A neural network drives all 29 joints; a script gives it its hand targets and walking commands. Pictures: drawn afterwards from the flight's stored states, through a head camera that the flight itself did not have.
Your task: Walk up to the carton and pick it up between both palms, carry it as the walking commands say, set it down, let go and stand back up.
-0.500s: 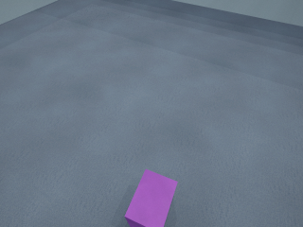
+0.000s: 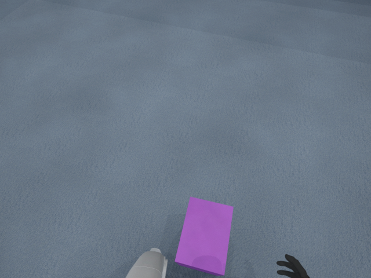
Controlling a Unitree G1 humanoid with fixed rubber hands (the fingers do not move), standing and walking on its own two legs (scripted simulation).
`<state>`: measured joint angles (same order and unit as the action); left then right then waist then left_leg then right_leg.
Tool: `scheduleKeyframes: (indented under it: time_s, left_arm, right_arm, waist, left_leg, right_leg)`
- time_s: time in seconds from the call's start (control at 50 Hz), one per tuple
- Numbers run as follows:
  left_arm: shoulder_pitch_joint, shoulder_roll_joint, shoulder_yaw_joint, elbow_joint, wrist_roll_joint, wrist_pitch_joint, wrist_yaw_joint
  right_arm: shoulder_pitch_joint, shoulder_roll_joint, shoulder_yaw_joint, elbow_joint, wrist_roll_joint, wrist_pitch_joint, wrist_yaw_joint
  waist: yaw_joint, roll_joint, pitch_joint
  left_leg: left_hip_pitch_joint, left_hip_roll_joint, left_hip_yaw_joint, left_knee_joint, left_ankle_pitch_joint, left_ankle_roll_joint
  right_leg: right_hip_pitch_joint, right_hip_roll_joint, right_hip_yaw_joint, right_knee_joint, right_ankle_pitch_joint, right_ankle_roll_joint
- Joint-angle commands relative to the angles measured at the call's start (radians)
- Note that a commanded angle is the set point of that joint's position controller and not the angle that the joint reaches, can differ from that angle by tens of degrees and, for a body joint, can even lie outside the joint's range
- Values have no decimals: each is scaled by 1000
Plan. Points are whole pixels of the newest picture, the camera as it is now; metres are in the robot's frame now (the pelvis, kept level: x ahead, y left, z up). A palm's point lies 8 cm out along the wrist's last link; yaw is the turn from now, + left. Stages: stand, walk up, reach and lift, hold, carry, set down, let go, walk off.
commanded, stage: walk up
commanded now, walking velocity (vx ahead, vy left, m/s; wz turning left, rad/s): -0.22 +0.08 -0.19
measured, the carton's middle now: (204, 238) +0.29 -0.02 -0.61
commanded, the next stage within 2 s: none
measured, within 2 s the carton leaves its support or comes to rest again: neither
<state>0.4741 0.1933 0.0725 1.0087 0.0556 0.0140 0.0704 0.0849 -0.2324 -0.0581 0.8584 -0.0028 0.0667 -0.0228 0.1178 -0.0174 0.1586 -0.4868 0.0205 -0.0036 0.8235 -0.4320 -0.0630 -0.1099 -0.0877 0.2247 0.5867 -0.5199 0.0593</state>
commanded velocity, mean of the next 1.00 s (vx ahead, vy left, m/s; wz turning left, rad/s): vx -0.19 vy -0.02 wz -0.07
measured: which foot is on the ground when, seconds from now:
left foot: up 0.00-0.02, down 0.04-0.52, up 0.54-1.00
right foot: down 0.00-0.04, up 0.06-0.48, down 0.50-1.00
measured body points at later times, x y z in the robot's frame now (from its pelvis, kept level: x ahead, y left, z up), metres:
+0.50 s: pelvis -0.03 +0.01 +0.00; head +0.02 +0.00 +0.45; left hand +0.16 +0.27 -0.12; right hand -0.03 -0.27 -0.14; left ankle +0.06 +0.19 -0.72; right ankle -0.06 -0.10 -0.72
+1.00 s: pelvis -0.12 -0.03 +0.03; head -0.06 -0.06 +0.47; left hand -0.08 +0.20 -0.11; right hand -0.03 -0.28 -0.14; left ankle -0.22 +0.13 -0.65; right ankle -0.06 -0.10 -0.72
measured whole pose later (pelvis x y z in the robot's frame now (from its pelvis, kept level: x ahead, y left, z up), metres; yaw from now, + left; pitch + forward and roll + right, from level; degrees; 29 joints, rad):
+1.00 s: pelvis -0.12 -0.03 +0.03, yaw -2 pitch +1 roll +2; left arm 0.22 0.13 0.02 1.01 0.00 -0.02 0.04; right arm 0.11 -0.25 -0.07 0.99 0.01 0.09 -0.02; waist 0.05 0.04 0.10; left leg -0.25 -0.02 -0.04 0.88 -0.39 -0.04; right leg -0.29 0.02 -0.04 0.36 -0.10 -0.08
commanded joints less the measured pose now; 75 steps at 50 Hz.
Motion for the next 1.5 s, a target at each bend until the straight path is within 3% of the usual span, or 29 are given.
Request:
scheduleKeyframes:
  time_s: [0.0, 0.02, 0.04, 0.08, 0.1, 0.18, 0.38, 0.44, 0.46, 0.48, 0.5, 0.52, 0.56, 0.62, 0.74, 0.82, 0.86, 0.88, 0.94, 1.02, 1.06, 1.1, 1.14, 1.16, 1.2, 1.26, 1.34, 1.44, 1.48]
  left_arm:
    - [-12, 127, 18, -143, -66, -18, -21]
    - [2, 139, 27, -107, -65, 8, -24]
    - [-27, 125, 12, -122, -52, 14, -29]
    - [0, 136, 16, -86, -34, 23, -49]
    - [-29, 145, 11, -74, -40, 47, -52]
    - [-127, 169, 19, -99, -29, 96, -80]
    - [-259, 168, 11, -127, -48, 93, -93]
    - [-203, 168, 0, -94, -49, 63, -82]
    - [-187, 216, 13, -103, -50, 54, -82]
    - [-251, 322, 35, -136, -31, 42, -70]
    - [-351, 337, 37, -186, -25, 40, -75]
    - [-378, 279, 14, -191, -24, 21, -69]
    - [-433, 233, -8, -190, -29, 6, -58]
    - [-380, 175, -19, -184, -48, -5, -39]
    - [-187, 175, -9, -112, -48, -37, -23]
    - [-152, 177, -4, -79, -43, -42, -15]
    - [-175, 119, -17, -65, -47, -44, -28]
    - [-159, 150, -20, -41, -46, -44, -22]
    - [-200, 105, -23, -10, -59, -49, -33]
    - [-205, 127, -13, 41, -50, -37, -38]
    - [-211, 152, -3, 38, -54, -26, -48]
    - [-221, 128, -21, 45, -56, -13, -47]
    - [-234, 77, -35, 18, -55, -4, -51]
    - [-268, 75, -23, 15, -50, 1, -54]
    - [-249, 72, -11, 38, -43, 10, -59]
    - [-160, 27, -30, 74, -38, 5, -58]
    - [-152, 26, -23, 77, -40, -2, -47]
    - [-203, 91, -16, 87, -47, -10, -35]
    - [-168, 40, -35, 102, -47, -9, -34]
  right_arm:
    - [409, -262, -51, 43, 12, -63, -29]
    - [404, -270, -64, 35, 26, -73, -30]
    - [258, -253, -57, 12, 7, -59, -33]
    - [193, -183, -25, 5, 0, -60, -33]
    - [138, -185, -25, -13, -6, -65, -35]
    - [114, -198, -43, -11, -28, -43, -40]
    - [85, -240, -58, -23, -40, -29, -12]
    - [91, -222, -58, -6, -41, -18, 1]
    - [118, -165, -38, -17, -40, -15, 4]
    - [164, -94, -22, -24, -33, -11, 4]
    - [100, -107, -24, -42, -21, 7, -10]
    - [127, -116, -31, -18, -24, 13, -4]
    - [146, -143, -46, 37, -10, 26, 6]
    - [225, -118, -26, 97, -15, 25, 16]
    - [137, -102, -33, 87, -3, 30, 1]
    - [95, -82, -34, 70, 9, 33, -12]
    - [118, -61, -22, 82, 7, 24, -3]
    - [126, -86, -39, 103, 5, 33, 4]
    - [135, -43, -13, 121, 17, 0, 8]
    - [151, -27, -8, 123, 27, -25, -2]
    - [215, -36, -8, 159, 21, -40, -4]
    - [254, -53, -3, 194, 4, -36, -6]
    - [222, -98, -8, 177, -13, -37, -9]
    - [162, -116, -7, 174, -23, -43, -14]
    - [54, -79, -1, 135, -21, -62, -23]
    - [73, -38, 11, 148, -19, -77, -28]
    - [205, -30, 17, 197, -14, -75, -15]
    - [291, 1, 25, 210, 0, -84, -26]
    - [263, -17, 13, 218, -3, -78, -24]
  waist:
    - [-213, 318, -469]
    - [-186, 244, -481]
    - [-154, 294, -374]
    - [-125, 184, -251]
    - [-119, 316, -184]
    - [-102, 286, -184]
    - [-108, 297, -181]
    - [-73, 307, -193]
    - [-57, 156, -205]
    - [-71, -290, -140]
    - [-104, -331, -115]
    - [-129, -183, -96]
    - [-169, -117, -33]
    - [-165, -182, -111]
    - [-99, -127, -204]
    - [-68, -133, -184]
    - [-67, -171, -229]
    - [-79, -137, -185]
    - [-71, -196, -248]
    - [-74, -130, -228]
    - [-121, -117, -244]
    - [-152, -52, -174]
    - [-157, 137, -82]
    - [-141, 234, 21]
    - [-86, 153, 70]
    - [-80, 200, 17]
    - [-84, 198, 44]
    - [-111, -31, -35]
    - [-119, 23, -26]
  left_leg:
    - [834, 464, -363, -329, 1622, 129]
    - [782, 525, -411, -336, 1640, 165]
    - [633, 478, -325, -377, 1449, 215]
    - [503, 382, -175, -366, 1188, 169]
    - [395, 361, -162, -390, 1132, 149]
    - [270, 348, -159, -468, 700, 169]
    - [290, 375, -285, -507, 506, 163]
    - [197, 305, -163, -382, 428, 99]
    - [93, 219, -137, -262, 199, 62]
    - [-80, 27, 66, 87, -165, 9]
    - [-36, 29, 25, 283, -260, 6]
    - [-19, 34, -62, 320, -169, -4]
    - [33, 43, -81, 363, -67, 6]
    - [15, 25, -4, 416, 41, 3]
    - [-14, -5, -42, 321, 21, -5]
    - [-21, -8, -70, 223, -23, 6]
    - [89, -11, -62, 142, 27, 20]
    - [60, -27, -64, 163, 33, 16]
    - [194, -26, -44, -70, 39, 36]
    - [314, -36, -19, -361, -26, 60]
    - [463, -33, 62, -498, 68, 85]
    - [535, 30, -4, -547, 26, 116]
    - [420, 214, -205, -733, -261, 192]
    - [262, 333, -318, -802, -282, 216]
    - [90, 298, -221, -761, -85, 197]
    - [203, 207, -66, -648, 186, 158]
    - [169, 185, -86, -597, 266, 141]
    - [217, 73, -34, -485, 264, 72]
    - [296, 120, -73, -531, 222, 99]
  right_leg:
    - [-437, 180, -94, 603, -186, 2]
    - [-437, 128, -31, 703, -227, 6]
    - [-417, 100, -45, 786, -201, 8]
    - [-391, 80, -68, 740, -88, 13]
    - [-346, 93, -101, 719, -71, 12]
    - [-303, 86, -157, 565, -6, -3]
    - [-184, 104, -125, 209, 44, -22]
    - [11, 95, -182, -142, 191, -51]
    - [122, 6, -89, -246, 247, -63]
    - [46, -295, 234, -404, 523, -115]
    - [-171, -318, 211, -380, 636, -157]
    - [-198, -284, 177, -387, 602, -148]
    - [-237, -183, 62, -295, 624, -148]
    - [-78, -124, -102, -249, 877, -76]
    - [164, -196, 39, -215, 1099, -66]
    - [168, -254, 183, -265, 993, -112]
    - [95, -183, 144, -358, 589, -117]
    - [103, -235, 240, -387, 539, -80]
    - [117, -125, 80, -405, 421, -107]
    - [81, -118, 52, -387, 263, -175]
    - [-21, -62, -31, -368, 202, -118]
    - [-207, -3, -39, -368, 105, -63]
    - [-349, 127, -166, -187, 127, 5]
    - [-352, 139, -186, -7, 145, -25]
    - [-189, 81, -135, 126, 167, -49]
    - [-166, 87, -202, 60, 219, -59]
    - [-35, 88, -258, -153, 279, -34]
    - [34, -59, -127, -188, 517, -100]
    - [-48, 7, -195, -201, 418, -81]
